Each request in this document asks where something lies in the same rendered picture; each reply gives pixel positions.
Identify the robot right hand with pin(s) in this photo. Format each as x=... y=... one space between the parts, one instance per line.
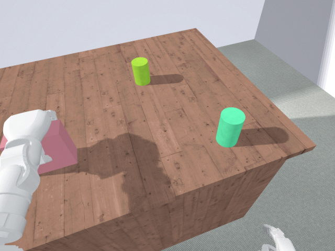
x=277 y=236

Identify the robot left forearm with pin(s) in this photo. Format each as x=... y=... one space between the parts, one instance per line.
x=19 y=163

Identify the sponge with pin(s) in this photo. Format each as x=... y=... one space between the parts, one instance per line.
x=58 y=145

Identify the robot left hand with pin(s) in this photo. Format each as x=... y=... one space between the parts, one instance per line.
x=35 y=123

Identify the table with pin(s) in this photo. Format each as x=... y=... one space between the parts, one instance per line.
x=150 y=173

